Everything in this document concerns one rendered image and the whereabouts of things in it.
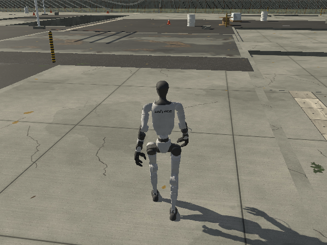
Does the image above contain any left robot forearm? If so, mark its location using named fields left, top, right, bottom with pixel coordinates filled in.
left=135, top=125, right=146, bottom=152

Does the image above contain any robot right hand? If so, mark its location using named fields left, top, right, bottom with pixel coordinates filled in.
left=177, top=137, right=189, bottom=147

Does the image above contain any robot right foot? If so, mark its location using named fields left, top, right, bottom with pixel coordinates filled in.
left=170, top=207, right=177, bottom=221

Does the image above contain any left robot upper arm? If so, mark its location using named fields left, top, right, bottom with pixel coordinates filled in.
left=141, top=103, right=152, bottom=132

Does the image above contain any robot left hand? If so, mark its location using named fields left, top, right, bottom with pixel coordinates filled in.
left=134, top=151, right=146, bottom=167

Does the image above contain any right robot thigh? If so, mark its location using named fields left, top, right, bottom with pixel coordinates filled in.
left=170, top=143, right=181, bottom=186

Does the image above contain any right robot forearm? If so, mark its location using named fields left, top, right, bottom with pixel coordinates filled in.
left=181, top=122, right=189, bottom=139

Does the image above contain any right robot upper arm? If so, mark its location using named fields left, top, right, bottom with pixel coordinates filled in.
left=173, top=102, right=186, bottom=129

